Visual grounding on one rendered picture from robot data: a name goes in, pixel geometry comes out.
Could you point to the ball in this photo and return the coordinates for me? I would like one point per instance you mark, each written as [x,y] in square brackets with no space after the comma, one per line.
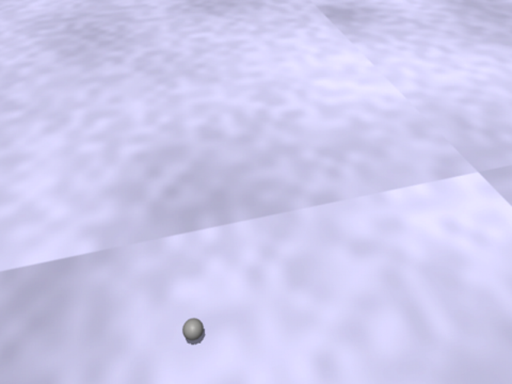
[192,329]

